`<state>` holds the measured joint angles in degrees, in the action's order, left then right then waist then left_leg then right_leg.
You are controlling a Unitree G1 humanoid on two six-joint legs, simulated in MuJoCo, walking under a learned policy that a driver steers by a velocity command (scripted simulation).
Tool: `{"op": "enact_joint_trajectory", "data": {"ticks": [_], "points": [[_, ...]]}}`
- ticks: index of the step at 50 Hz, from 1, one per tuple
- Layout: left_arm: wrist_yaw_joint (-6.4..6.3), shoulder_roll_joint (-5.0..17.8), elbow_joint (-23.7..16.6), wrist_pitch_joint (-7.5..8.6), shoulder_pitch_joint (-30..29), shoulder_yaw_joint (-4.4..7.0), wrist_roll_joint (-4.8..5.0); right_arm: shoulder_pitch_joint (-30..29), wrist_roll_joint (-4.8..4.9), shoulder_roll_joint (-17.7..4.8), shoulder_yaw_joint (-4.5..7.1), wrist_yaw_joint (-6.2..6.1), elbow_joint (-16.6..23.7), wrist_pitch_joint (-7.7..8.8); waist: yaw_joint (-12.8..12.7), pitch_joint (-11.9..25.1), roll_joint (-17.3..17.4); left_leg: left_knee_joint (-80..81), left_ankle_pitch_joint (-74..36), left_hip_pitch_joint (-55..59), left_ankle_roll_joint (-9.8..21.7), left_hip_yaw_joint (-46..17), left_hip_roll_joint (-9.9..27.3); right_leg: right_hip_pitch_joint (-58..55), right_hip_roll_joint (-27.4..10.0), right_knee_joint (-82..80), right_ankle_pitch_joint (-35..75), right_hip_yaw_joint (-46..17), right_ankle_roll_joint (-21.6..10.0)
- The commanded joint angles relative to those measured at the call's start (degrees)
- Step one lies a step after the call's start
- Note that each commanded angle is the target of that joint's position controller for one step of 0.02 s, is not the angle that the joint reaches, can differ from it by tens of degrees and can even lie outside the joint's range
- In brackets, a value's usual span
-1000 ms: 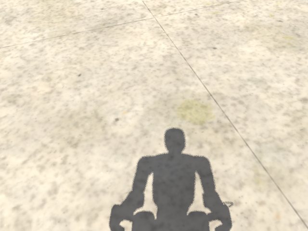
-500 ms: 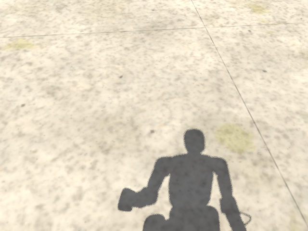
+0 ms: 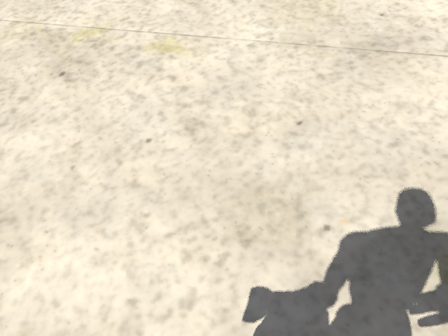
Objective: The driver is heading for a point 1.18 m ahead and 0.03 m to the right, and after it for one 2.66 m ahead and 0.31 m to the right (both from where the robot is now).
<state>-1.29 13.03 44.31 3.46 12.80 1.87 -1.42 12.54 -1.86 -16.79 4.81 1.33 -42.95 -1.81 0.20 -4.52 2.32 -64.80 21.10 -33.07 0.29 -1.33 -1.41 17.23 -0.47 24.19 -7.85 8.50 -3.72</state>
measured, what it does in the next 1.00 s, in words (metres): walks ahead: left foot, then right foot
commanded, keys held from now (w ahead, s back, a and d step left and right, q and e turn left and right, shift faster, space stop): q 0.04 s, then no key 0.36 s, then w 0.60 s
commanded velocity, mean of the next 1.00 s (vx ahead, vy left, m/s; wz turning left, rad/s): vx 0.21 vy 0.00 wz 0.16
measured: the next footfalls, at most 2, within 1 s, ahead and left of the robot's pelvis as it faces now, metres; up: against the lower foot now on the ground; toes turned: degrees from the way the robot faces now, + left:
left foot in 0.22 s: +0.09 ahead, +0.12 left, +0.00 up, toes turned +6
right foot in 0.58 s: +0.07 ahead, -0.07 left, +0.00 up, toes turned +5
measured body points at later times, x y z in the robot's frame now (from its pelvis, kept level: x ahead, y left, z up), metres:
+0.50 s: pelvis +0.04 +0.02 +0.00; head +0.05 +0.04 +0.45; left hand +0.07 +0.29 -0.14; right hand +0.20 -0.19 -0.11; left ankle +0.05 +0.11 -0.74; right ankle +0.03 -0.09 -0.71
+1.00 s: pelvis +0.20 +0.05 -0.01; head +0.23 +0.05 +0.44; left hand +0.07 +0.27 -0.15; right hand +0.43 -0.14 -0.12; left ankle +0.33 +0.16 -0.72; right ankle +0.03 -0.07 -0.74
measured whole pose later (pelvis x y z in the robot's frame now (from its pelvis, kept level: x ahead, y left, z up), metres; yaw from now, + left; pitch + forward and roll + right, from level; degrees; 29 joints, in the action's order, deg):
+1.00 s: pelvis +0.20 +0.05 -0.01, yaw +6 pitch +2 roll +0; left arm -0.3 10.7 58.1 4.6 30.0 1.5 -1.1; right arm 1.0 -1.8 -12.2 1.6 2.4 -44.9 1.7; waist -4.5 -2.7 0.6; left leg -34.2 8.0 -31.1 4.4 5.2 0.7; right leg -9.5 0.9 11.5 -22.4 1.6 -1.4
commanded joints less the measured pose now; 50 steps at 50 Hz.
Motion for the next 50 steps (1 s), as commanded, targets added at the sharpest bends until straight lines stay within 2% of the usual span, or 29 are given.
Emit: {"op": "enact_joint_trajectory", "data": {"ticks": [1, 4, 8, 10, 11, 12, 13, 14, 15, 16, 18, 20, 21, 23, 25, 26, 28, 29, 30, 31, 32, 33, 34, 36, 39, 43, 46, 48, 50], "points": [[-0.03, 6.7, -3.6, 0.33, -1.3, 1.51, -0.14, 5.0, -0.01, -0.3, -0.52, 0.92, 2.8, -1.05, 2.3, 8.4, -8.9, 5.5, -4.5, 5.2, 0.2, 0.4, 2.6, -2.0, -15.8, -8.3, 22.9, -7.3, -9.2], [0.14, 8.3, -3.2, -0.66, -0.1, 1.98, -0.17, 0.5, 0.22, 0.0, -1.30, 1.47, 4.6, -1.34, 0.7, 7.8, -9.6, 14.7, -5.1, 10.5, 0.5, 2.2, 2.3, 0.5, -15.3, -8.1, 13.5, -5.3, -8.7], [0.53, 10.6, -1.9, -2.36, 3.0, 2.60, -0.01, -1.6, 0.30, -0.6, -1.69, 0.81, 6.0, -0.84, -1.1, 7.6, -9.3, 25.7, -0.8, 14.9, 1.5, 3.9, 0.3, -2.1, -16.4, -4.4, 5.8, -6.9, -8.1], [0.49, 10.1, -0.9, -3.38, 4.2, 2.48, 0.12, 0.8, 0.17, -0.7, -1.89, 0.26, 5.2, 0.52, 0.1, 7.6, -6.1, 39.1, -6.9, 23.4, 2.7, 3.0, -0.5, 0.5, -14.2, 1.7, 3.1, -5.3, -4.2], [0.85, 6.8, -0.8, -3.69, 6.9, 1.61, -0.28, 2.1, -0.52, -3.2, -1.56, -0.30, 5.4, 1.41, -0.1, 9.3, 2.4, 47.3, -9.5, 28.5, 3.6, -8.0, 8.2, 3.5, -10.8, 9.8, -4.1, -1.6, -0.3], [1.11, 1.2, -3.7, -3.74, 7.6, -0.14, 0.81, -0.9, -0.08, -9.4, -0.58, -0.94, 7.6, 1.50, -1.7, 8.0, 16.3, 50.5, -23.7, 29.2, 10.5, -25.2, 22.7, 13.0, -1.4, 17.5, -23.3, 2.2, 3.9], [0.53, 5.8, -2.8, -4.88, 3.3, 0.86, 0.51, 3.5, 0.31, -6.6, -0.64, -1.68, 5.5, 1.64, 2.9, 7.5, 8.8, 48.8, -26.9, 24.8, 14.9, -22.0, 22.1, 10.6, -2.5, 24.0, -26.1, -5.3, 4.1], [0.77, 5.9, -2.9, -5.44, 3.2, 1.14, 1.06, 1.7, 0.26, -4.5, -1.60, -1.95, 4.8, 1.69, 0.6, 6.3, 7.3, 48.5, -28.7, 23.6, 14.8, -18.1, 19.2, 10.1, -2.1, 26.1, -23.6, -7.1, 4.0], [0.87, 5.7, -2.0, -5.59, 3.9, 1.18, 1.10, -1.3, 0.33, -2.8, -2.23, -2.03, 4.8, 1.59, -1.0, 5.6, 5.6, 48.9, -28.3, 22.5, 13.0, -14.2, 16.3, 9.1, -2.4, 25.6, -20.3, -8.0, 3.9], [0.83, 6.1, -1.2, -5.66, 4.7, 1.46, 0.66, -3.4, 0.54, -2.6, -2.38, -2.29, 5.0, 1.72, -1.8, 5.7, 6.3, 48.6, -30.2, 22.8, 11.7, -11.4, 14.0, 8.2, -1.8, 25.8, -17.7, -7.4, 3.8], [0.87, 5.9, 0.5, -5.88, 6.8, 1.56, 0.07, -3.8, 0.72, -1.2, -2.87, -2.43, 4.7, 2.08, -2.2, 7.8, 4.6, 47.0, -36.6, 23.7, 11.5, -8.1, 12.3, 5.3, -0.8, 26.3, -16.3, -7.0, 4.0], [0.86, 4.1, 0.6, -6.03, 5.9, 0.98, 0.54, -3.0, 0.68, -1.0, -2.99, -2.39, 3.7, 2.37, -1.7, 7.9, 3.6, 46.4, -34.9, 23.7, 11.4, -7.4, 12.0, 3.0, -0.8, 21.9, -16.0, -7.4, 4.1], [0.94, 3.3, 0.7, -5.99, 5.6, 0.58, 0.37, -1.5, 0.53, -1.1, -2.91, -2.34, 2.8, 2.39, -0.9, 8.6, 4.2, 47.8, -25.0, 23.9, 11.5, -8.1, 11.7, 1.9, -0.5, 18.9, -16.0, -6.8, 4.1], [1.21, 4.5, 0.3, -5.60, 4.0, 0.81, -0.45, 2.1, 0.28, -3.9, -1.69, -2.09, 0.7, 1.72, 1.2, 6.5, 7.0, 51.6, 0.2, 24.1, 12.7, -12.9, 12.0, 3.6, 1.1, 17.2, -18.4, -4.8, 3.4], [1.60, 5.2, -0.3, -4.90, 2.8, 1.09, -0.56, 3.1, 0.34, -4.8, -1.15, -1.77, -0.3, 1.23, 1.5, 3.4, 6.3, 54.0, 12.0, 22.5, 13.4, -17.2, 13.7, 4.2, 1.3, 14.3, -20.1, -4.5, 2.0], [1.67, 4.4, 0.1, -4.39, 3.8, 0.94, -0.40, 2.5, 0.58, -5.0, -0.96, -1.65, -0.6, 1.22, 0.5, 2.5, 4.8, 54.0, 13.4, 20.5, 13.2, -17.5, 13.7, 1.6, 1.5, 10.9, -19.1, -4.3, 1.1], [1.53, 2.4, 3.0, -3.20, 10.2, 0.66, -0.27, -0.6, 1.58, -4.6, -0.67, -1.66, -0.7, 1.40, -3.7, 1.8, 1.7, 51.1, 15.7, 11.5, 11.0, -14.4, 10.8, -11.8, 2.6, -0.7, -12.0, -3.3, -1.5], [1.23, 3.7, 4.7, -2.43, 14.6, 0.99, -0.52, -3.1, 1.51, -2.6, -0.98, -1.75, 0.0, 1.81, -5.8, 1.6, -1.1, 45.0, 15.3, 3.3, 8.7, -11.4, 7.8, -20.3, -0.5, -4.2, -14.7, -8.9, -2.9], [0.67, 8.3, 5.7, -1.63, 20.6, 1.85, -0.87, -7.2, 1.53, 2.2, -2.18, -1.49, 2.4, 2.55, -8.5, 2.5, -11.4, 29.6, 12.2, -6.7, 5.3, -2.9, 1.3, -26.5, -13.3, -13.4, -30.6, -26.2, -5.8], [0.72, 12.7, 6.3, -1.42, 20.1, 3.17, -0.10, -10.8, 0.79, 0.7, -1.94, -1.17, 4.4, 3.26, -8.2, -5.0, -15.4, 22.0, 6.2, -15.2, 4.0, 3.3, -2.1, -21.4, -22.2, -21.7, -40.3, -41.0, -9.7], [0.65, 9.9, 6.2, -1.22, 17.1, 2.64, -0.10, -11.2, -0.08, -2.1, -1.09, -0.62, 4.2, 3.81, -5.8, -8.1, -8.9, 17.7, 1.2, -13.9, 4.1, -0.8, 1.8, -17.4, -21.7, -22.0, -37.1, -39.5, -10.6], [0.84, 8.3, 5.5, -0.65, 13.8, 2.23, 0.38, -7.7, 0.06, -2.0, -0.93, 0.16, 2.5, 4.15, -3.0, -6.8, -7.8, 16.3, -2.3, -12.4, 3.7, -0.9, 2.3, -17.4, -18.8, -21.5, -32.3, -35.2, -9.3], [1.05, 7.6, 5.1, -0.07, 11.8, 2.19, 0.62, -5.0, -0.09, -2.4, -0.72, 0.67, 0.8, 4.26, -1.7, -5.0, -7.6, 15.0, -4.7, -11.0, 3.2, -0.4, 2.8, -18.7, -16.2, -21.4, -25.9, -30.4, -7.8], [1.17, 5.9, 5.8, 1.08, 12.0, 1.78, 0.75, -3.6, -0.75, -1.5, -0.73, 1.30, -0.9, 4.13, -1.3, -1.9, -7.3, 11.5, -9.0, -9.6, 2.4, 1.7, 3.1, -20.0, -12.5, -20.2, -12.8, -22.6, -6.8], [1.45, 4.6, 8.2, 1.59, 16.2, 1.49, 0.80, -7.3, -0.56, 0.4, -1.37, 1.36, -0.2, 3.75, -2.5, -1.8, -7.3, 11.7, -13.0, -11.7, 1.4, 3.7, 4.1, -20.6, -10.8, -18.9, -1.1, -17.4, -6.8], [1.31, 4.9, 10.2, 1.76, 19.3, 1.25, 0.45, -15.1, -0.22, 1.5, -2.29, 1.46, 1.9, 3.81, -4.5, -3.2, -8.1, 20.6, -16.2, -8.9, 0.7, 6.1, 3.8, -19.0, -10.0, -17.6, 11.0, -13.8, -7.0], [0.92, 6.1, 11.6, 1.83, 20.2, 1.32, 0.35, -17.8, 0.08, 1.2, -2.53, 1.43, 2.8, 4.01, -4.7, -3.8, -8.9, 27.2, -15.5, -4.1, 2.2, 7.2, 2.9, -19.6, -11.4, -16.1, 17.7, -12.8, -6.9], [0.64, 6.8, 12.2, 1.72, 19.2, 1.38, 0.38, -16.4, 0.08, 0.5, -2.36, 1.07, 2.5, 4.15, -3.2, -3.5, -9.1, 30.1, -13.3, 0.6, 4.1, 7.6, 1.9, -20.3, -12.6, -13.6, 24.5, -12.1, -6.4], [0.51, 8.0, 12.6, 1.56, 17.2, 1.58, 0.39, -8.0, 0.16, -1.0, -1.45, 0.19, -0.2, 4.62, 1.2, 1.1, -9.0, 33.0, -11.1, 12.8, 6.4, 8.4, -1.4, -20.3, -12.3, -3.2, 41.8, -10.2, -4.9]]}}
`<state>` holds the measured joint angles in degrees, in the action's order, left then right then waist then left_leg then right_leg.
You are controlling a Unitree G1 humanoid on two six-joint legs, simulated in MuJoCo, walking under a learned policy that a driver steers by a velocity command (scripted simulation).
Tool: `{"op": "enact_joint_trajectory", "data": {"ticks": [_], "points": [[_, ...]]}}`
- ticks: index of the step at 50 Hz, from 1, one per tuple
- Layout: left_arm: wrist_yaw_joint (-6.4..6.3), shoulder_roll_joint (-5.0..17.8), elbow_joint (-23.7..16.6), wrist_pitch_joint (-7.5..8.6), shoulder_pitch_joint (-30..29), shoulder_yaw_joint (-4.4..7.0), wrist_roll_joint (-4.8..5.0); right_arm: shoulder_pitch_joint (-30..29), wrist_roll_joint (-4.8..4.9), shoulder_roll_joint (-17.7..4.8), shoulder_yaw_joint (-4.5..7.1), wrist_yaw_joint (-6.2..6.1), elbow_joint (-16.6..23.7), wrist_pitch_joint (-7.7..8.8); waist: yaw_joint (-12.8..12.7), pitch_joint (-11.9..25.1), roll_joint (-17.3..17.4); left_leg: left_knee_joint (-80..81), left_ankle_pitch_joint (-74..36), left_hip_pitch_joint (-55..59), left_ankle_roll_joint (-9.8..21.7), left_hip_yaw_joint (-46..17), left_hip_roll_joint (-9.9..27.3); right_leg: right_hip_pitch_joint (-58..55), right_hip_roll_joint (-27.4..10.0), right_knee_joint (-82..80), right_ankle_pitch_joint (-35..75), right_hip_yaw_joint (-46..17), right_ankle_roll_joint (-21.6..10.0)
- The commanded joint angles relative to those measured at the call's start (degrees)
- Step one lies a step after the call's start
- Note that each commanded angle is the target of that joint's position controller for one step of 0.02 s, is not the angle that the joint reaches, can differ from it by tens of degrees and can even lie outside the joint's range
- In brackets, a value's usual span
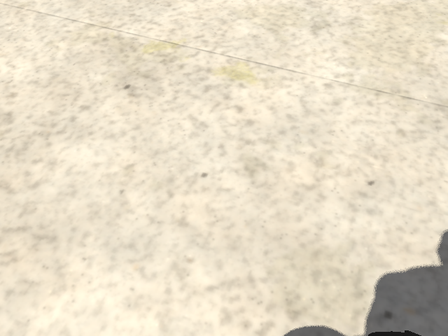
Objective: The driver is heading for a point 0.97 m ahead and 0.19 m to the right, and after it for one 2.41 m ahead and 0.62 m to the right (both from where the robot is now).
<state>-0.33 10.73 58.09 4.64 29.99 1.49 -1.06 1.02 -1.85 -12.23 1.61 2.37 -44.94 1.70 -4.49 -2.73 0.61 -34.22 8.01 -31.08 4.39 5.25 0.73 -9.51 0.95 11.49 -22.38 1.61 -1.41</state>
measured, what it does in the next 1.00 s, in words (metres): walks ahead, turning right: left foot, then right foot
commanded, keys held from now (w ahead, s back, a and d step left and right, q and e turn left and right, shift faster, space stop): w+e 0.58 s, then e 0.10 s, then no key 0.32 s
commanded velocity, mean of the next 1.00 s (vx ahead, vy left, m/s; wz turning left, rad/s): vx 0.38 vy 0.00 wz -0.37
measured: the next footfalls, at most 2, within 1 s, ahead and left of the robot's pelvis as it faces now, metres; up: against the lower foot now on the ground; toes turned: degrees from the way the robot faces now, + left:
left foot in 0.04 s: +0.18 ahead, +0.10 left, +0.00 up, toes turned +4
right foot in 0.60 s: +0.45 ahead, -0.10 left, +0.00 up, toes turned -22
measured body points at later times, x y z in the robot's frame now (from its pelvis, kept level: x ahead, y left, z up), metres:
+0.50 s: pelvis +0.26 +0.02 +0.01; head +0.29 +0.00 +0.45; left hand +0.47 +0.20 -0.12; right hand +0.16 -0.21 -0.14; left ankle +0.15 +0.10 -0.73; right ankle +0.40 -0.12 -0.69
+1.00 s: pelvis +0.46 -0.06 +0.02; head +0.49 -0.08 +0.46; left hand +0.60 +0.17 -0.12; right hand +0.47 -0.32 -0.12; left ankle +0.61 +0.03 -0.68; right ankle +0.41 -0.09 -0.73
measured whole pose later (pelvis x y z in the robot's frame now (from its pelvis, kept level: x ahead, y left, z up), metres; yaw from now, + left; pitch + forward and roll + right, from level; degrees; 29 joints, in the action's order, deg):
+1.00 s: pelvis +0.46 -0.06 +0.02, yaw -25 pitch +0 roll -1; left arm -0.6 12.9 53.3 2.1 15.9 2.3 -1.1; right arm 9.0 -1.2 -12.9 1.9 -1.0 -49.2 -0.1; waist -1.8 -4.6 2.7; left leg -45.9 9.6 -31.7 -0.6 -0.1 3.7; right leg 6.5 7.8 18.9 -12.1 -0.4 -7.0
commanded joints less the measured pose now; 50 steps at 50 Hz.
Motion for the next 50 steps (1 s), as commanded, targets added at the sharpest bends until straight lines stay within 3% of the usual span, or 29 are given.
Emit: {"op": "enact_joint_trajectory", "data": {"ticks": [1, 2, 3, 4, 5, 6, 7, 8, 9, 12, 14, 19, 23, 26, 28, 29, 30, 31, 32, 33, 34, 35, 37, 39, 41, 45, 50], "points": [[-0.41, 10.2, -1.1, 0.16, -0.5, 1.86, 0.28, 13.0, -0.02, -6.9, 2.58, -1.49, -1.5, 1.73, 9.9, 4.5, -5.3, 5.7, 0.4, 23.2, 3.6, 1.7, -4.7, 9.9, -11.7, 20.5, 57.8, -1.9, -6.0], [-0.20, 8.9, -2.3, 0.17, -1.1, 1.34, 0.64, 22.9, -1.30, -10.6, 3.77, -2.31, -3.7, 2.42, 13.7, 11.0, -1.9, 7.1, 7.1, 38.6, 5.9, -8.2, 4.5, 21.5, -9.3, 35.8, 41.9, -0.9, -5.2], [0.33, 0.9, -4.1, -0.03, 5.1, -0.36, 2.57, 27.3, -2.36, -16.4, 4.98, -2.54, -4.2, 2.51, 10.8, 20.4, 12.3, 13.0, 18.2, 53.7, 12.1, -37.5, 24.1, 40.5, 0.2, 57.9, -0.9, 1.9, -2.8], [-0.05, 7.8, -3.1, -0.21, 1.5, 1.58, 1.21, 24.9, -0.02, -13.8, 4.67, -2.19, -4.1, 1.96, 11.4, 18.8, 5.9, 19.9, 21.7, 46.5, 12.2, -45.5, 24.1, 43.7, 0.6, 64.0, -4.6, -5.6, -4.1], [0.14, 8.2, -4.9, -0.23, -3.3, 2.09, 1.10, 18.0, 0.36, -10.9, 3.71, -2.18, -3.7, 2.01, 8.1, 9.0, 4.1, 20.9, 21.1, 37.7, 10.1, -34.5, 21.8, 45.2, -2.7, 63.8, 1.0, -5.9, -4.7], [0.47, 7.0, -5.0, -0.03, -5.4, 1.79, 0.93, 14.3, 0.48, -7.3, 2.85, -1.92, -3.4, 2.59, 6.9, 4.4, 2.0, 23.2, 14.4, 30.1, 8.5, -27.3, 19.2, 43.5, -4.8, 60.7, 4.9, -5.4, -4.8], [0.70, 5.9, -4.5, -0.49, -5.7, 1.92, 0.46, 13.0, 0.48, -5.6, 2.37, -1.99, -3.8, 3.17, 5.4, 2.1, 2.4, 24.5, 9.3, 25.6, 6.4, -21.3, 16.6, 41.3, -5.9, 58.3, 6.3, -5.2, -4.7], [1.10, 5.1, -4.1, -1.33, -4.6, 1.92, -0.43, 12.9, 0.70, -4.1, 1.91, -2.24, -4.6, 3.58, 3.8, 1.2, 3.5, 25.4, 5.5, 22.2, 5.1, -16.5, 14.7, 38.9, -6.6, 56.6, 6.8, -5.1, -4.3], [1.52, 4.2, -3.7, -2.08, -4.1, 1.94, -0.66, 13.6, 0.65, -3.6, 1.72, -2.36, -5.1, 4.07, 3.2, 1.1, 3.6, 25.9, 2.5, 21.0, 4.7, -13.7, 14.2, 37.8, -6.6, 56.2, 7.2, -4.8, -4.0], [2.29, 3.3, -5.4, -3.38, -8.3, 2.18, -0.71, 16.5, 1.12, -4.3, 1.91, -2.61, -6.7, 5.28, 2.6, -0.7, 2.9, 27.9, -2.4, 21.4, 4.6, -7.6, 13.6, 42.7, -7.2, 54.5, 11.1, -4.0, -3.4], [2.61, 3.3, -6.8, -3.75, -12.7, 2.24, -0.66, 18.5, 0.89, -4.3, 1.87, -2.78, -7.5, 5.38, 3.1, -1.9, 2.7, 28.4, -4.7, 22.9, 4.3, -4.3, 13.1, 47.5, -7.5, 52.4, 15.3, -3.4, -2.9], [3.39, 2.2, -10.6, -3.35, -23.6, 1.45, -0.55, 21.9, 0.91, -4.3, 1.43, -3.26, -9.2, 5.40, 4.8, -3.9, 2.2, 27.3, -14.1, 25.4, 3.0, 3.2, 11.5, 48.7, -6.1, 37.1, 24.5, 0.7, -2.2], [3.81, 2.2, -13.4, -3.20, -30.3, 0.93, -0.77, 26.3, 0.73, -5.5, 1.55, -4.13, -11.3, 4.81, 6.7, -4.6, 2.2, 24.8, -23.6, 32.9, 2.5, 6.5, 13.3, 47.5, -4.5, 28.0, 23.0, 5.3, -4.0], [3.55, 3.3, -13.5, -3.29, -28.8, 1.43, -0.94, 26.3, 0.52, -7.2, 1.90, -4.79, -11.9, 3.94, 5.0, -2.3, 3.9, 16.8, -44.6, 38.0, 1.8, 9.3, 14.3, 41.8, -0.6, 25.2, 15.6, 8.4, -6.9], [3.09, 5.1, -11.7, -3.27, -21.8, 2.41, -1.00, 25.1, 0.25, -9.2, 2.52, -5.05, -11.6, 2.99, 1.6, 2.1, 5.6, 4.3, -55.9, 39.0, 2.1, 10.2, 14.8, 33.5, 3.3, 24.3, 9.0, 9.5, -9.8], [2.78, 6.8, -9.9, -2.89, -15.8, 3.31, -1.14, 24.7, 0.33, -10.0, 2.80, -4.82, -11.2, 2.49, -0.8, 5.7, 5.2, -6.0, -52.3, 36.4, 2.0, 10.2, 14.8, 25.7, 4.9, 21.2, 7.8, 8.6, -11.4], [2.06, 9.8, -7.5, -2.37, -7.4, 4.74, -1.99, 23.2, 0.71, -10.2, 2.91, -4.47, -10.0, 2.37, -5.3, 9.7, 1.7, -22.1, -39.1, 26.7, 0.1, 10.6, 13.3, 12.8, 1.8, 16.0, 9.1, 2.2, -14.0], [1.19, 16.8, -8.2, -2.44, -7.3, 6.51, -2.39, 25.6, 1.86, -3.2, 1.65, -3.41, -6.2, 2.69, -1.3, 15.2, -11.7, -45.2, 13.0, 1.1, -3.7, 9.7, 3.3, -6.5, -17.3, 16.1, 19.2, -25.5, -22.6], [1.10, 18.0, -9.0, -3.15, -6.4, 6.77, -0.14, 19.5, 1.94, -7.4, 2.51, -3.26, -3.4, 3.31, -2.7, 18.9, -6.7, -54.3, 23.4, -7.5, -4.8, -3.2, -3.2, -8.4, -22.2, 8.9, 31.7, -42.1, -26.9], [0.44, 16.8, -9.0, -3.24, -9.7, 6.36, 0.37, 15.4, 2.11, -6.7, 2.14, -3.26, -2.0, 3.93, -1.1, 11.7, -2.5, -51.7, 17.1, -11.0, -4.4, -6.9, 1.3, -2.9, -21.1, 8.6, 42.0, -30.8, -24.7], [0.24, 13.4, -9.1, -3.00, -12.6, 5.59, 0.74, 15.7, 2.10, -6.3, 1.86, -3.49, -2.2, 4.32, 1.1, 7.0, 0.5, -46.6, 13.6, -8.7, -4.4, -6.6, 3.0, 4.4, -18.8, 8.4, 49.6, -24.8, -22.0], [0.12, 10.8, -9.5, -2.80, -15.6, 4.85, 0.88, 17.0, 1.46, -6.2, 2.03, -3.68, -3.4, 3.77, 3.7, 4.3, 2.9, -42.0, 12.8, -5.4, -4.6, -6.7, 4.3, 10.2, -15.6, 7.7, 52.6, -18.8, -18.8], [0.03, 8.0, -9.8, -2.11, -17.5, 3.60, 1.18, 19.5, -0.41, -5.4, 2.06, -3.56, -4.0, 1.25, 6.4, 4.4, 1.9, -36.3, 12.3, 1.2, -5.5, -6.5, 4.5, 16.9, -12.0, 6.4, 56.2, -12.9, -16.0], [0.21, 9.5, -8.8, -1.20, -15.8, 3.63, 0.79, 20.4, -0.28, -4.1, 1.83, -3.26, -4.0, -0.29, 7.1, 5.3, 0.3, -32.2, 10.6, 2.8, -6.2, -5.3, 3.5, 18.4, -10.3, 6.5, 63.1, -10.0, -15.0], [0.20, 10.4, -8.3, -1.06, -14.2, 3.55, 0.44, 18.8, -0.01, -3.9, 1.69, -3.12, -3.6, -0.79, 6.7, 6.0, -1.5, -27.7, 7.1, 2.0, -6.2, -4.6, 3.1, 17.6, -9.0, 6.8, 65.6, -8.0, -13.2], [-0.12, 9.6, -7.5, -1.73, -12.5, 2.68, 0.41, 12.6, 0.38, -4.6, 1.40, -3.10, -2.1, -1.27, 4.4, 5.9, -4.7, -18.1, 1.3, 1.1, -5.7, -4.1, 2.9, 14.9, -7.7, 7.1, 61.9, -6.6, -9.5], [-0.72, 9.2, -6.0, -2.32, -11.0, 1.96, -0.38, 9.2, 0.90, -5.0, 1.08, -3.89, -2.0, -1.38, 2.6, 4.6, -5.3, -9.4, 1.9, 3.6, -4.4, -4.3, 1.8, 11.6, -10.0, 8.7, 59.2, -8.3, -10.1]]}}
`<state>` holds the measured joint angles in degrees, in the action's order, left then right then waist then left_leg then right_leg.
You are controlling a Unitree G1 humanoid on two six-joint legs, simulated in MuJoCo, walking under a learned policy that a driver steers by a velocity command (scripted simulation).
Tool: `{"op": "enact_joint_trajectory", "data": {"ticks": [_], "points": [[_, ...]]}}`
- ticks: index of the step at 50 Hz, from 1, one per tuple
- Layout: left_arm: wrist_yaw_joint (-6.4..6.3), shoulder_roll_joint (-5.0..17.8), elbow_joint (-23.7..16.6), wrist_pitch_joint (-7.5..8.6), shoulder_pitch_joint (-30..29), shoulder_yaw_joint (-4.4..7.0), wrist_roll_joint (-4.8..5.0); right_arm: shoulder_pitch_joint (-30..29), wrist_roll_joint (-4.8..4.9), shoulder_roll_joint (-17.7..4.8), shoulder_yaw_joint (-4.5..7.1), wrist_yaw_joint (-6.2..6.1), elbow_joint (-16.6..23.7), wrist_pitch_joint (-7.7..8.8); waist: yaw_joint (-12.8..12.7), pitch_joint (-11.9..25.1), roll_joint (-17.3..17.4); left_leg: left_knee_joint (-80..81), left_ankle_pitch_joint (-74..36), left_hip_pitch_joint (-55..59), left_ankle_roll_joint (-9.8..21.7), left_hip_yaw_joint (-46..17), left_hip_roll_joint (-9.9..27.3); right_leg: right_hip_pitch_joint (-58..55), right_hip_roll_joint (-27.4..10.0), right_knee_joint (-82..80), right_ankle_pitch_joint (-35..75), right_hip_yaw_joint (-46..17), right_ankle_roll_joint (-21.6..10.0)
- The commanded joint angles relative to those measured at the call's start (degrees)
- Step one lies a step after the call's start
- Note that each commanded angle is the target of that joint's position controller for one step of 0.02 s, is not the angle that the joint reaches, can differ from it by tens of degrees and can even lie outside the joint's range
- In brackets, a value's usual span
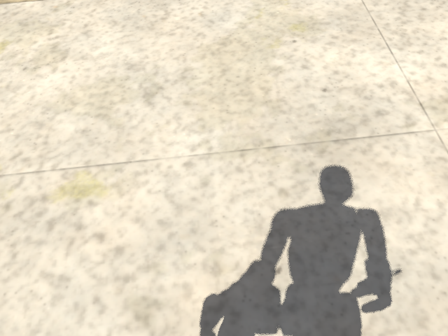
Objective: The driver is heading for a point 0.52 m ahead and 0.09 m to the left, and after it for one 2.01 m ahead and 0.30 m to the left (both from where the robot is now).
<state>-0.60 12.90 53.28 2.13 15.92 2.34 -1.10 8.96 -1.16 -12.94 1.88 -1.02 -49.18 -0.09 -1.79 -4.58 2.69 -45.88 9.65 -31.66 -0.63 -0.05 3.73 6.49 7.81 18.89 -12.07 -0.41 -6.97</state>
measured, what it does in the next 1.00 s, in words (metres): walks ahead: left foot, then right foot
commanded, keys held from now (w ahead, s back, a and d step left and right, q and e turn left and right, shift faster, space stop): no key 0.04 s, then w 0.44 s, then w+q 0.42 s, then q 0.10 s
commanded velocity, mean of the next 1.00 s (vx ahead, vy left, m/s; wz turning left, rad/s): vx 0.37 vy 0.00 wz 0.15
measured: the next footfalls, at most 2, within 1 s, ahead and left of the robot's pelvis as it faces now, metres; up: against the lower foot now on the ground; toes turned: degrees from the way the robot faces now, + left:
left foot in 0.14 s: +0.12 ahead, +0.11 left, +0.00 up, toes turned +1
right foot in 0.62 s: +0.32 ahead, -0.12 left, +0.00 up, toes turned -2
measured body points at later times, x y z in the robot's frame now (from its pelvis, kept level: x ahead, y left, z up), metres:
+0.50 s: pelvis +0.14 +0.01 +0.01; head +0.15 +0.02 +0.46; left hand +0.27 +0.26 -0.13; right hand +0.09 -0.23 -0.14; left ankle +0.08 +0.11 -0.74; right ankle +0.23 -0.12 -0.71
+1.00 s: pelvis +0.36 -0.03 +0.00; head +0.39 -0.04 +0.45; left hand +0.27 +0.19 -0.14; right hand +0.56 -0.23 -0.13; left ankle +0.48 +0.11 -0.69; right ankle +0.28 -0.12 -0.74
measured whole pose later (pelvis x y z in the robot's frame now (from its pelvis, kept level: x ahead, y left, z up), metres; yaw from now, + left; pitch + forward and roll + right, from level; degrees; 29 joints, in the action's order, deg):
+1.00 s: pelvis +0.36 -0.03 +0.00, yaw +13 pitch +1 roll -1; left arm -1.5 9.7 58.0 5.9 24.1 1.9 -0.9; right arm 5.1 -1.9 -12.7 3.3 3.2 -50.8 0.6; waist -1.5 -3.1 2.3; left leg -44.9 1.4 -36.8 3.6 4.3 3.6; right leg -2.1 1.0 14.6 -17.5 15.2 -2.4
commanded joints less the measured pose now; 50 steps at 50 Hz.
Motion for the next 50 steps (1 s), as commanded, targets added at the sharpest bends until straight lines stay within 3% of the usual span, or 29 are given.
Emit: {"op": "enact_joint_trajectory", "data": {"ticks": [1, 3, 5, 6, 7, 8, 9, 10, 11, 13, 16, 20, 26, 28, 30, 31, 32, 33, 34, 35, 36, 37, 40, 45, 47, 50], "points": [[-0.57, 6.9, -0.9, 0.08, 2.9, 0.96, -0.47, 1.5, 0.25, -4.2, 0.77, -0.72, 2.0, 0.50, -0.1, 5.9, -7.4, 4.1, 1.8, 5.6, 1.0, 1.0, -1.6, -4.3, -17.3, 2.2, 48.7, -6.7, -4.8], [-0.73, 7.0, 0.0, -0.10, 2.9, 0.83, -0.44, 2.8, 0.16, -3.9, 0.67, -0.96, 1.1, 0.88, 0.2, 5.4, -7.5, 8.5, 5.1, 9.4, 2.2, 1.5, -2.5, -3.8, -18.4, 3.2, 43.6, -8.7, -5.4], [-0.90, 7.9, 0.8, -0.39, 3.0, 1.06, -0.08, 5.6, -0.28, -3.6, 0.73, -0.80, 0.0, 1.51, 2.0, 3.9, -7.0, 16.6, 7.0, 15.7, 3.8, 2.3, -3.2, -1.2, -18.7, 3.7, 25.0, -11.7, -5.1], [-0.92, 7.5, 0.7, -0.33, 2.7, 0.93, 0.14, 8.9, -0.77, -4.2, 1.01, -0.74, -1.3, 2.15, 3.8, 3.9, -4.8, 21.4, 5.2, 22.5, 5.0, 0.4, -2.4, 2.8, -17.0, 6.3, 14.4, -12.0, -4.1], [-0.60, 4.7, -0.4, 0.18, 2.4, 0.11, 0.07, 13.4, -1.35, -7.5, 1.80, -0.85, -2.5, 2.95, 4.9, 5.5, 2.4, 25.2, 6.3, 29.5, 7.3, -9.7, 5.1, 8.3, -12.4, 15.4, 5.3, -8.6, -2.6], [0.03, 2.4, -0.9, 0.35, 5.3, -0.28, 0.30, 15.5, 0.01, -13.7, 3.40, -0.36, -3.3, 2.79, 3.6, 4.9, 13.8, 32.0, 10.8, 35.2, 16.1, -29.0, 15.5, 22.0, -1.7, 26.5, -16.2, 0.3, -0.4], [0.14, 7.4, -1.3, 0.18, 1.5, 0.91, -0.77, 17.3, 0.03, -10.1, 2.81, 0.46, -4.4, 2.57, 5.5, 2.3, 10.0, 35.6, 15.7, 33.1, 19.5, -36.1, 20.0, 28.5, -2.7, 37.0, -25.4, -0.4, 0.1], [0.75, 7.6, -1.5, 0.28, -0.9, 1.26, -0.96, 14.6, -0.14, -7.1, 1.93, 0.97, -3.8, 2.78, 4.0, -0.2, 3.0, 36.5, 21.9, 29.4, 18.5, -32.0, 17.4, 29.0, -5.4, 39.8, -20.0, -3.6, 0.2], [1.40, 6.4, -1.4, 0.46, -2.0, 1.14, -0.59, 11.5, -0.09, -6.0, 1.72, 1.09, -3.4, 2.97, 2.7, -1.4, 1.2, 38.2, 24.1, 26.3, 16.3, -27.3, 14.6, 28.3, -7.3, 39.3, -15.1, -3.9, 0.7], [2.27, 5.3, -1.1, 0.53, -2.6, 1.06, -0.88, 9.5, 0.37, -5.1, 1.52, 0.66, -3.6, 3.66, 1.4, -0.6, 3.0, 40.3, 16.9, 25.4, 12.5, -19.2, 10.1, 25.9, -9.2, 36.7, -7.7, -2.0, 2.5], [2.58, 3.6, -0.6, 0.30, -3.7, 0.73, -0.92, 13.0, 0.68, -5.1, 1.60, 0.54, -5.8, 4.65, 1.8, 1.8, 2.2, 39.9, 6.5, 27.2, 12.1, -12.3, 7.7, 25.5, -10.0, 34.5, -2.4, 0.7, 5.0], [2.45, 2.6, -2.8, 0.01, -10.5, 0.33, -0.60, 16.2, 0.38, -6.1, 1.94, 0.49, -7.5, 4.88, 3.8, 0.1, 2.9, 41.1, 6.0, 27.2, 12.6, -9.9, 7.7, 27.2, -11.3, 25.8, 0.6, 2.5, 7.2], [2.37, 2.8, -5.3, 0.57, -16.0, 0.27, -0.30, 18.3, -0.10, -6.6, 2.29, 0.90, -9.0, 5.14, 5.3, -1.6, 2.7, 38.4, 2.3, 25.7, 13.1, -9.1, 8.7, 22.4, -10.9, 16.2, 0.9, 3.9, 6.6], [2.11, 3.6, -5.5, 1.11, -14.0, 0.59, -0.19, 16.8, -0.14, -7.6, 2.70, 0.97, -8.8, 5.05, 3.6, -1.1, 3.0, 35.2, -1.1, 24.4, 12.8, -10.4, 9.4, 17.5, -10.1, 13.6, -0.9, 4.0, 6.0], [1.46, 4.4, -2.9, 2.12, -4.9, 1.37, -0.27, 13.9, 0.34, -7.8, 2.87, 1.00, -8.2, 4.87, -1.1, 1.3, 0.7, 27.0, -4.9, 19.6, 10.5, -9.4, 7.1, 3.9, -8.3, 6.5, 1.4, 4.4, 5.3], [0.65, 7.8, -0.5, 3.05, 3.7, 2.63, -0.99, 13.3, 0.50, -5.8, 2.31, 1.18, -7.7, 5.04, -4.4, 6.2, -4.4, 15.0, -5.7, 14.5, 8.7, -5.8, 2.7, -8.0, -12.3, 3.4, -2.0, -0.9, 4.0], [-0.04, 15.1, 0.1, 3.49, 11.9, 4.26, -2.06, 13.4, 1.79, -0.1, 0.89, 1.42, -4.9, 5.23, -6.7, 13.0, -17.1, -4.3, 9.0, 0.9, 5.4, 1.5, -4.9, -21.0, -28.1, -4.4, -17.7, -20.6, 0.1], [-0.05, 16.2, 0.8, 2.65, 12.1, 4.65, -1.32, 14.6, 0.99, -3.6, 1.98, 0.99, -4.7, 4.65, -5.0, 12.7, -18.3, -15.5, 20.8, -6.2, 6.1, 0.5, -6.9, -17.5, -33.7, -9.9, -25.2, -34.6, -3.3], [0.18, 11.1, -1.2, 2.31, 5.5, 3.34, -0.93, 14.0, 0.16, -5.3, 2.60, 1.15, -5.5, 4.11, -1.8, 7.3, -10.5, -20.0, 16.4, -6.6, 7.2, -3.2, -2.6, -11.0, -31.6, -9.8, -27.5, -29.0, -2.8], [0.52, 7.2, -2.5, 2.57, 0.3, 2.40, -0.49, 12.9, 0.25, -3.9, 2.45, 1.81, -5.9, 4.01, 0.1, 3.3, -7.5, -19.9, 11.3, -5.8, 7.1, -3.6, -0.6, -5.2, -28.8, -10.6, -21.4, -22.0, -1.6], [0.51, 5.2, -3.0, 2.96, -2.1, 1.83, -0.35, 12.5, 0.34, -2.6, 2.40, 2.20, -6.0, 3.70, 1.4, 1.9, -7.5, -18.3, 8.2, -4.1, 6.8, -3.4, 0.6, -2.1, -26.0, -11.5, -13.8, -15.1, 0.2], [0.15, 3.9, -2.6, 3.43, -1.9, 1.40, -0.18, 11.8, -0.22, -2.7, 2.62, 2.53, -5.8, 3.12, 2.0, 1.4, -8.3, -17.7, 6.2, -3.6, 6.1, -2.9, 1.4, -1.2, -24.3, -11.7, -7.3, -10.2, 1.1], [-0.30, 3.2, -0.6, 4.55, 2.6, 1.15, 0.21, 9.2, -0.56, -1.5, 2.63, 3.28, -4.6, 1.77, 2.4, 2.4, -7.7, -19.1, 1.1, -5.8, 5.0, -1.3, 1.4, -3.2, -22.4, -10.3, 9.5, -1.5, 1.6], [-0.55, 3.0, 1.3, 4.96, 7.0, 0.88, -0.04, -0.6, -0.61, -0.9, 2.08, 4.14, -0.7, 0.98, 1.8, -0.1, -6.8, -12.2, -6.5, -11.1, 3.8, 0.8, 1.4, -4.1, -22.0, -10.6, 19.2, 6.0, 0.7], [-0.83, 3.1, 1.3, 4.85, 6.1, 0.65, 0.09, -4.2, -0.70, 0.0, 1.39, 4.39, 0.8, 1.14, 2.1, -2.0, -6.5, -2.7, -9.0, -7.2, 3.6, 3.7, 0.2, -2.1, -20.7, -8.7, 29.4, 10.4, 1.2], [-1.54, 5.2, 2.3, 4.34, 8.1, 0.96, 0.44, -7.5, -0.98, 0.5, 0.56, 4.47, 2.4, 1.25, 1.2, -1.3, -7.4, 7.0, -9.6, 0.0, 4.8, 8.9, -2.6, -3.6, -20.8, -4.2, 41.5, 14.1, 1.8]]}}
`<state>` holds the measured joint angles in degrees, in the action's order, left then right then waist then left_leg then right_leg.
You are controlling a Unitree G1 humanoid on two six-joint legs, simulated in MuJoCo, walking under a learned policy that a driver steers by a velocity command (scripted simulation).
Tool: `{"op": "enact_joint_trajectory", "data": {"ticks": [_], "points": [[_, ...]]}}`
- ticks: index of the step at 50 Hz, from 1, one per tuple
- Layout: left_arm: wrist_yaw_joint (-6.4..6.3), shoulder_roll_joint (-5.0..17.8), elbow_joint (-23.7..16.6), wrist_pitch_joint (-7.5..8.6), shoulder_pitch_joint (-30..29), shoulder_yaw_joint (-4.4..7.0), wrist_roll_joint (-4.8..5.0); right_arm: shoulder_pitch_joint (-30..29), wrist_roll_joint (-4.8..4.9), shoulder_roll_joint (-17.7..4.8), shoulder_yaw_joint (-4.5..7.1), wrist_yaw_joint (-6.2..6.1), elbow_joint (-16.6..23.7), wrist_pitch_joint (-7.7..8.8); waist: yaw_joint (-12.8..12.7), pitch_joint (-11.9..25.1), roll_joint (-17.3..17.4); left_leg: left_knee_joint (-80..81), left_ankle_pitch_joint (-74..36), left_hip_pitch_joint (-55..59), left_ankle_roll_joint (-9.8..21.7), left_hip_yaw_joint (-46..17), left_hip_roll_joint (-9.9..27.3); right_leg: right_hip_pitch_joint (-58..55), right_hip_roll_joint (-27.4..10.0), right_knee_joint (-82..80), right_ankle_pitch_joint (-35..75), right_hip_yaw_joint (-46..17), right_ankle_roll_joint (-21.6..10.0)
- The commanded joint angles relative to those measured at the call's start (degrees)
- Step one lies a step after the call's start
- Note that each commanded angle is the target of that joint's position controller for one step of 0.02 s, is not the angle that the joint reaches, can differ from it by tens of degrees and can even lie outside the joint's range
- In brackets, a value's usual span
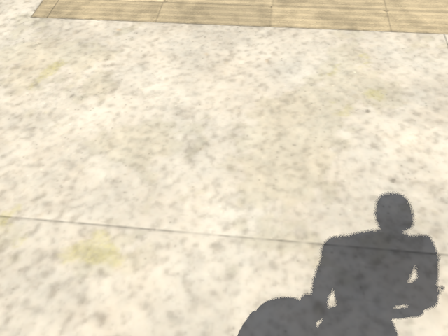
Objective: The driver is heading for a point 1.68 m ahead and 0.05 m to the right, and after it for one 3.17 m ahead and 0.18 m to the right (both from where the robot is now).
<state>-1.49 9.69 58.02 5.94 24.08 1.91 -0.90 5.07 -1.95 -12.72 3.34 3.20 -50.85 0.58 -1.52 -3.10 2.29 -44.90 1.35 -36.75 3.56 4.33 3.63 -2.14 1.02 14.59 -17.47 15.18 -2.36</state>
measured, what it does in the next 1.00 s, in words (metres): walks ahead: left foot, then right foot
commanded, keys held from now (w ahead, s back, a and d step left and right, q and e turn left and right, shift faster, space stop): q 0.04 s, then no key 0.96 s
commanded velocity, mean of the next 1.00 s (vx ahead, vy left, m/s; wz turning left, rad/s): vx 0.08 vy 0.00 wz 0.15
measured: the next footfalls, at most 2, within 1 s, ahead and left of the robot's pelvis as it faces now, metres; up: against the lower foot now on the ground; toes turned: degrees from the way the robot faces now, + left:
left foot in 0.12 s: +0.21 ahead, +0.07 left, +0.00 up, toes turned +8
right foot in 0.56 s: +0.18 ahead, -0.12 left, +0.00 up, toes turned +6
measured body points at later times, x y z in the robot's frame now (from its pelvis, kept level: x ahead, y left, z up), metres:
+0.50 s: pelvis +0.12 +0.01 +0.00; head +0.13 +0.02 +0.45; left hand +0.15 +0.25 -0.15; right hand +0.22 -0.23 -0.14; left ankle +0.17 +0.07 -0.74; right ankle +0.15 -0.14 -0.72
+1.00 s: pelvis +0.15 -0.02 +0.00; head +0.15 -0.02 +0.45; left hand +0.12 +0.19 -0.16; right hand +0.18 -0.25 -0.16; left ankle +0.17 +0.07 -0.74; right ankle +0.14 -0.13 -0.74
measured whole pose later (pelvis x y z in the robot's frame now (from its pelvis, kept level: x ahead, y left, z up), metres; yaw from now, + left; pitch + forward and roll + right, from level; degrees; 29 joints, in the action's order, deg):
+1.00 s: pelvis +0.15 -0.02 +0.00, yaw +7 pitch -2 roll +0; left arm -2.3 7.8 63.0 1.2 17.4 0.0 -0.6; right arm 15.5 -0.4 -9.2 0.3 -1.8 -64.7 0.5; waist 0.7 -1.3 -0.1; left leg -20.8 8.1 -11.2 2.7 2.0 -2.2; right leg 6.0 1.2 21.5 -14.1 1.6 -1.7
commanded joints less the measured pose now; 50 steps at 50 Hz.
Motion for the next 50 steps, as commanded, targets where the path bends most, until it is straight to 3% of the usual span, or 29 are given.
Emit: {"op": "enact_joint_trajectory", "data": {"ticks": [1, 3, 4, 5, 6, 7, 8, 9, 10, 11, 12, 14, 16, 21, 25, 27, 28, 29, 30, 31, 34, 38, 50], "points": [[-0.95, 9.0, -2.3, 0.25, 0.1, 1.58, 0.32, -2.3, -0.42, -0.4, -0.80, 0.16, 3.9, 0.60, 1.5, -1.6, -7.7, 7.2, 0.0, 7.4, 1.5, 5.1, -3.7, 3.4, -14.3, 3.1, 52.3, -0.9, -2.6], [-1.57, 10.1, -2.2, -0.55, -0.4, 2.08, 0.41, 3.6, -0.80, -2.2, -0.23, -0.28, 2.5, 0.91, 3.7, 1.9, -9.4, 8.7, 4.4, 13.7, 3.9, 5.4, -6.6, 1.5, -14.7, 12.2, 62.0, -0.7, -2.6], [-1.59, 10.5, -2.3, -1.08, -0.5, 2.21, 0.36, 8.1, -1.03, -3.5, 0.33, -0.58, 1.3, 1.43, 5.3, 4.5, -9.4, 11.2, 5.0, 18.6, 5.4, 4.2, -7.6, 1.7, -14.9, 19.6, 60.6, -1.3, -2.9], [-1.34, 10.6, -2.6, -1.55, -1.3, 2.31, 0.68, 13.7, -1.50, -5.0, 1.08, -1.06, -0.6, 2.28, 8.1, 7.5, -7.5, 18.1, -1.1, 26.4, 6.7, 2.7, -8.0, 4.2, -13.9, 30.3, 52.0, -1.2, -2.0], [-0.91, 9.5, -3.8, -1.69, -0.4, 2.13, 1.07, 17.4, -1.81, -9.7, 2.36, -1.91, -1.2, 3.08, 9.4, 12.0, -1.0, 18.0, -23.4, 38.2, 9.5, -6.2, 1.1, 14.3, -10.3, 46.8, 27.1, -0.7, 0.0], [-0.60, 3.7, -5.5, -2.15, 6.9, 1.15, 2.08, 14.5, -0.66, -13.9, 3.28, -2.44, 0.2, 2.62, 2.9, 20.9, 9.5, 10.7, -63.0, 54.8, 19.4, -26.9, 19.7, 31.0, -1.3, 67.4, -21.9, -5.6, 2.1], [-0.43, 7.6, -5.5, -2.85, 4.6, 1.65, 1.34, 17.4, 1.93, -13.2, 3.12, -3.12, 1.2, 1.44, 6.2, 26.8, 1.7, 16.9, -55.4, 51.2, 22.7, -28.1, 20.8, 31.6, -1.4, 69.0, -16.9, -14.4, 2.6], [-0.31, 6.6, -6.1, -3.22, 0.2, 1.49, 1.22, 11.8, 1.98, -9.9, 2.24, -3.82, 1.9, 0.85, 5.0, 18.5, 0.4, 21.4, -39.2, 43.2, 21.4, -23.9, 18.4, 33.8, -3.3, 67.9, -12.9, -15.3, 2.8], [-0.26, 6.3, -6.2, -3.35, -2.3, 1.43, 0.42, 7.2, 2.22, -6.0, 1.04, -4.09, 2.4, 0.68, 3.3, 10.2, -1.6, 25.4, -30.1, 33.7, 18.0, -20.2, 15.1, 33.4, -5.1, 62.0, -10.1, -15.3, 2.8], [-0.25, 6.9, -6.5, -3.98, -3.6, 1.75, -0.55, 5.5, 2.27, -4.4, 0.42, -4.34, 2.0, 0.74, 1.7, 6.3, -1.9, 27.3, -26.5, 28.2, 15.2, -17.0, 12.2, 31.4, -6.1, 57.2, -8.5, -15.9, 2.8], [-0.29, 6.6, -5.8, -5.14, -1.9, 1.84, -1.45, 5.2, 2.13, -3.8, 0.13, -4.49, 1.7, 0.89, 0.5, 5.3, -1.7, 28.4, -25.4, 23.6, 13.8, -14.4, 10.6, 27.2, -6.0, 54.4, -7.1, -15.5, 2.9], [-0.27, 4.7, -4.5, -6.64, 0.7, 1.53, -1.13, 5.7, 0.92, -4.4, 0.01, -4.16, 1.1, 1.61, -0.7, 6.7, -1.8, 28.9, -26.0, 20.6, 12.5, -11.6, 8.5, 22.7, -4.7, 50.7, -5.4, -14.9, 2.6], [-0.24, 4.1, -4.3, -7.26, 0.3, 1.46, -0.71, 5.6, 0.49, -5.2, -0.02, -3.78, 0.6, 2.14, -1.1, 7.5, -0.3, 29.7, -21.6, 20.7, 11.5, -10.4, 7.5, 22.3, -4.4, 45.7, -3.9, -15.0, 2.6], [-0.70, 5.0, -4.9, -8.32, -5.7, 1.46, -0.51, 6.8, 0.32, -5.1, -0.39, -3.72, -0.9, 1.20, 1.2, 5.9, 3.5, 33.6, 6.4, 20.7, 9.2, -12.5, 6.4, 21.0, -4.0, 31.7, -2.7, -14.8, 2.6], [-1.02, 4.4, -3.8, -7.95, -6.1, 1.16, -0.03, 7.2, 0.37, -5.2, -0.55, -4.22, -2.2, 0.05, 1.8, 3.8, 3.1, 33.7, 16.8, 20.2, 8.7, -15.8, 7.3, 17.2, -2.5, 21.9, -3.8, -14.1, 2.0], [-1.20, 3.1, -1.9, -7.23, -2.8, 0.66, -0.16, 7.0, 1.11, -4.9, -0.78, -4.61, -2.9, -0.45, 0.1, 2.6, 1.1, 32.3, 19.6, 17.8, 6.0, -15.7, 6.4, 10.5, -2.3, 9.3, 3.0, -13.7, 0.9], [-1.30, 4.3, -1.4, -6.59, -1.9, 0.68, -0.68, 8.7, 1.29, -3.9, -0.99, -4.66, -3.5, -0.44, 0.5, 1.8, -1.1, 31.4, 20.4, 16.2, 3.3, -15.5, 5.2, 7.7, -5.2, 4.4, 5.2, -17.3, 0.1], [-1.35, 6.9, -1.6, -5.87, -2.1, 0.86, -1.21, 10.6, 1.85, -2.3, -1.32, -4.51, -3.8, -0.33, 2.1, 1.6, -5.1, 28.9, 18.7, 15.7, 0.9, -13.0, 2.2, 8.3, -10.9, 1.3, 2.7, -24.5, -1.4], [-0.95, 6.3, -1.3, -5.43, -5.8, 0.50, -0.22, 10.1, 2.41, -1.3, -1.38, -4.23, -4.1, -0.27, 4.3, -1.3, -10.4, 27.7, 12.3, 21.6, -0.2, -8.0, -2.4, 17.9, -12.1, -0.7, -0.6, -26.7, -2.3], [-0.59, 4.0, -1.5, -4.77, -7.7, -0.22, -0.18, 9.6, 1.68, -1.9, -1.43, -4.10, -5.0, -0.12, 4.2, -0.7, -9.4, 26.5, 7.7, 28.1, -0.3, -8.3, -1.7, 21.4, -11.3, -2.1, -2.1, -25.8, -1.3], [-0.79, 4.8, -0.2, -4.07, -6.6, -0.17, 0.38, 10.6, 1.21, -3.5, -1.10, -4.08, -6.9, 0.23, 3.8, 0.4, -7.1, 26.3, 5.0, 31.1, 0.4, -9.7, 0.2, 19.5, -8.0, -1.0, 1.0, -22.0, 0.3], [-0.84, 3.6, 1.6, -4.34, -3.9, -0.50, 0.21, 10.7, 1.51, -1.8, -1.75, -4.46, -9.0, 0.43, 2.5, -0.2, -3.5, 27.6, 6.2, 27.3, 0.1, -9.9, 0.5, 15.1, -7.3, 1.1, 4.3, -20.8, -0.5], [-1.01, 2.5, 4.8, -4.56, -2.8, -1.37, 0.29, 12.9, 1.54, -0.6, -2.55, -5.24, -13.4, 0.22, 2.1, -0.5, -2.6, 27.1, 3.6, 27.8, -0.3, -9.8, 0.9, 13.1, -6.8, 2.0, 7.9, -20.1, -0.9]]}}
Keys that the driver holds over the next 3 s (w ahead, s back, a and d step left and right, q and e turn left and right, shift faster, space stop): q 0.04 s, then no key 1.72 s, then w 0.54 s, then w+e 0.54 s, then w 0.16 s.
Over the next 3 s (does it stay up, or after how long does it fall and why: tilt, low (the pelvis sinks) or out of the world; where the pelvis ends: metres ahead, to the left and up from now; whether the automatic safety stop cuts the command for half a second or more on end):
stays up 0.72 0.05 0.00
